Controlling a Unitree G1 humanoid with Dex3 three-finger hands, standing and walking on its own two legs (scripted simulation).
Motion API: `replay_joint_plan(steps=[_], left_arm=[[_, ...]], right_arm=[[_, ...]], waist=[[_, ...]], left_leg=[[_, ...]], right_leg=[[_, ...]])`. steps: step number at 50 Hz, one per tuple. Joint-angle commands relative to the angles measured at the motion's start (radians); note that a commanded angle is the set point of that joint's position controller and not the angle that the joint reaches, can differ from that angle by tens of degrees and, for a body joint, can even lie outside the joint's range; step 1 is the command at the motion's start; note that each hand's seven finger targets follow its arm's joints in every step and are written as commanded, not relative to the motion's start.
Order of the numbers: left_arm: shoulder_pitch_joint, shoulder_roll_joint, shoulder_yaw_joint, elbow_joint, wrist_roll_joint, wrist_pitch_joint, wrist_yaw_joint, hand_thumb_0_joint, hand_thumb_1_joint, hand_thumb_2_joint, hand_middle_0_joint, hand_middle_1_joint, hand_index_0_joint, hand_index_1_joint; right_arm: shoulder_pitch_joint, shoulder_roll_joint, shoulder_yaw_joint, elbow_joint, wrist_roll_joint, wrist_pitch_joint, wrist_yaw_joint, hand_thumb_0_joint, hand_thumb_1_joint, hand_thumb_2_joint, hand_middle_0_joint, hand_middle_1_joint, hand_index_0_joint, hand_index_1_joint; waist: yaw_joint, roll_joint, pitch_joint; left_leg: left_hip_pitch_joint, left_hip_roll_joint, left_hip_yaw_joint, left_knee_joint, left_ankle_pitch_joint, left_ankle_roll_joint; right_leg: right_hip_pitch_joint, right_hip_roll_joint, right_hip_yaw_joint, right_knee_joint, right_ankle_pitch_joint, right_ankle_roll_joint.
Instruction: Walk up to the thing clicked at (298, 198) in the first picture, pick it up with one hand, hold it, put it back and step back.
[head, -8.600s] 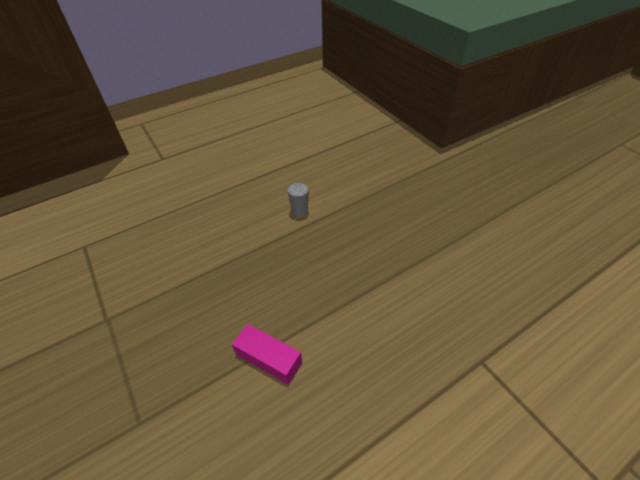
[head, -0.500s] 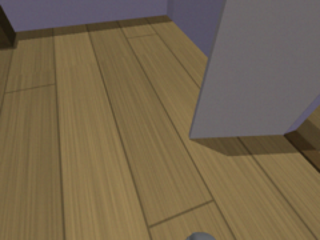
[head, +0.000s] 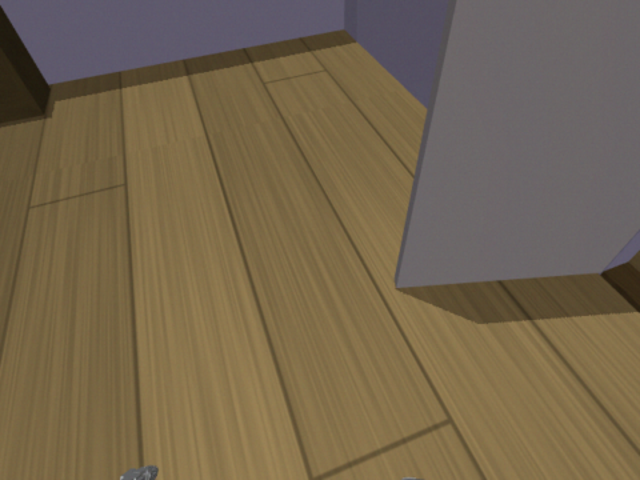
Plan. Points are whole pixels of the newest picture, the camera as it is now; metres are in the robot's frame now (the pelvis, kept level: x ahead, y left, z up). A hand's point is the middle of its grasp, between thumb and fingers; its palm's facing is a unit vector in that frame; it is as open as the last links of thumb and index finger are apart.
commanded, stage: walk up
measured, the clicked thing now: out of the picture -0.46 +1.32 -0.69
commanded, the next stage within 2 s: stand in 0.56 s
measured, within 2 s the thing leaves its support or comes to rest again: neither
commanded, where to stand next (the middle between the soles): +0.08 +0.00 m, yaw +1 degrees
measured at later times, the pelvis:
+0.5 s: pelvis +0.02 +0.00 +0.02, yaw +1 degrees
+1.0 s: pelvis +0.03 -0.02 +0.02, yaw +2 degrees
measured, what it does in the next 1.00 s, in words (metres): stands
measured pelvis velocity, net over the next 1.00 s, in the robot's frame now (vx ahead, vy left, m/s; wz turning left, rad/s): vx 0.03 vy -0.02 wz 0.03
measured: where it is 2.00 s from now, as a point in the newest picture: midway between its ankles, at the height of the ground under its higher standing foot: outside the picture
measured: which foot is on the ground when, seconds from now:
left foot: down 0.00-1.00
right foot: down 0.00-1.00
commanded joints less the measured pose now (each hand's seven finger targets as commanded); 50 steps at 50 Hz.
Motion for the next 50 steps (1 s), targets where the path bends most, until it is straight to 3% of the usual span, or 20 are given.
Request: replay_joint_plan(steps=[1, 4, 7, 17, 23, 28, 32, 36, 40, 46, 50], left_arm=[[-0.04, 0.226, 0.061, -0.007, -0.008, -0.035, 0.01, 0.0, 0.9, 0.9, -0.2, -0.3, -0.2, -0.3], [-0.052, 0.217, 0.052, 0.031, -0.013, -0.038, 0.011, 0.0, 0.9, 0.9, -0.2, -0.3, -0.2, -0.3], [-0.068, 0.214, 0.046, 0.058, -0.014, -0.034, 0.011, 0.0, 0.9, 0.9, -0.2, -0.3, -0.2, -0.3], [-0.09, 0.208, 0.039, 0.128, -0.007, -0.032, 0.009, 0.0, 0.9, 0.9, -0.2, -0.3, -0.2, -0.3], [-0.087, 0.208, 0.044, 0.142, -0.004, -0.035, 0.011, 0.0, 0.9, 0.9, -0.2, -0.3, -0.2, -0.3], [-0.075, 0.215, 0.038, 0.15, 0.006, -0.039, 0.016, 0.0, 0.9, 0.9, -0.2, -0.3, -0.2, -0.3], [-0.072, 0.215, 0.037, 0.15, 0.005, -0.039, 0.018, 0.0, 0.9, 0.9, -0.2, -0.3, -0.2, -0.3], [-0.073, 0.216, 0.039, 0.147, 0.003, -0.043, 0.022, 0.0, 0.9, 0.9, -0.2, -0.3, -0.2, -0.3], [-0.068, 0.211, 0.037, 0.145, 0.004, -0.037, 0.022, 0.0, 0.9, 0.9, -0.2, -0.3, -0.2, -0.3], [-0.072, 0.217, 0.042, 0.139, 0.001, -0.04, 0.022, 0.0, 0.9, 0.9, -0.2, -0.3, -0.2, -0.3], [-0.08, 0.222, 0.044, 0.136, 0.001, -0.035, 0.02, 0.0, 0.9, 0.9, -0.2, -0.3, -0.2, -0.3]], right_arm=[[-0.038, -0.228, -0.037, -0.013, -0.003, -0.035, -0.017, 0.0, -0.9, -0.9, 0.2, 0.3, 0.2, 0.3], [-0.083, -0.221, -0.033, 0.007, 0.002, -0.037, -0.018, 0.0, -0.9, -0.9, 0.2, 0.3, 0.2, 0.3], [-0.101, -0.222, -0.035, 0.028, 0.003, -0.033, -0.021, 0.0, -0.9, -0.9, 0.2, 0.3, 0.2, 0.3], [-0.15, -0.219, -0.036, 0.07, 0.003, -0.019, -0.019, 0.0, -0.9, -0.9, 0.2, 0.3, 0.2, 0.3], [-0.163, -0.214, -0.037, 0.08, 0.003, -0.016, -0.017, 0.0, -0.9, -0.9, 0.2, 0.3, 0.2, 0.3], [-0.163, -0.199, -0.04, 0.08, -0.007, -0.013, -0.016, 0.0, -0.9, -0.9, 0.2, 0.3, 0.2, 0.3], [-0.162, -0.201, -0.039, 0.085, -0.007, -0.013, -0.015, 0.0, -0.9, -0.9, 0.2, 0.3, 0.2, 0.3], [-0.155, -0.204, -0.041, 0.086, -0.008, -0.016, -0.016, 0.0, -0.9, -0.9, 0.2, 0.3, 0.2, 0.3], [-0.158, -0.199, -0.041, 0.086, -0.008, -0.01, -0.016, 0.0, -0.9, -0.9, 0.2, 0.3, 0.2, 0.3], [-0.13, -0.198, -0.036, 0.091, -0.009, -0.013, -0.017, 0.0, -0.9, -0.9, 0.2, 0.3, 0.2, 0.3], [-0.123, -0.195, -0.034, 0.094, -0.01, -0.011, -0.019, 0.0, -0.9, -0.9, 0.2, 0.3, 0.2, 0.3]], waist=[[0.022, 0.038, -0.088], [0.027, 0.039, -0.117], [0.022, 0.039, -0.121], [0.014, 0.02, -0.097], [0.013, -0.001, -0.107], [0.0, -0.002, -0.132], [0.007, 0.006, -0.103], [0.005, -0.01, -0.133], [0.013, -0.006, -0.102], [0.009, 0.001, -0.114], [0.008, 0.002, -0.097]], left_leg=[[-0.064, 0.11, -0.154, -0.26, 0.099, 0.053], [0.001, 0.112, -0.138, -0.267, 0.22, 0.048], [0.025, 0.113, -0.125, -0.291, 0.238, 0.042], [0.06, 0.112, -0.122, -0.365, 0.203, 0.035], [0.101, 0.109, -0.111, -0.368, 0.237, 0.03], [0.122, 0.112, -0.112, -0.381, 0.219, 0.021], [0.091, 0.109, -0.116, -0.397, 0.182, 0.019], [0.115, 0.115, -0.112, -0.381, 0.283, 0.017], [0.091, 0.11, -0.115, -0.392, 0.202, 0.016], [0.086, 0.11, -0.111, -0.39, 0.237, 0.014], [0.082, 0.111, -0.109, -0.392, 0.212, 0.012]], right_leg=[[0.175, -0.088, 0.116, -0.156, 0.035, -0.058], [0.209, -0.087, 0.088, -0.175, 0.154, -0.049], [0.236, -0.091, 0.08, -0.212, 0.179, -0.042], [0.26, -0.1, 0.083, -0.299, 0.136, -0.019], [0.257, -0.105, 0.08, -0.322, 0.158, -0.013], [0.264, -0.113, 0.087, -0.324, 0.129, -0.023], [0.257, -0.109, 0.087, -0.327, 0.097, -0.019], [0.29, -0.117, 0.083, -0.309, 0.217, -0.022], [0.268, -0.106, 0.077, -0.327, 0.088, -0.018], [0.299, -0.112, 0.084, -0.314, 0.168, -0.021], [0.28, -0.111, 0.085, -0.322, 0.121, -0.022]])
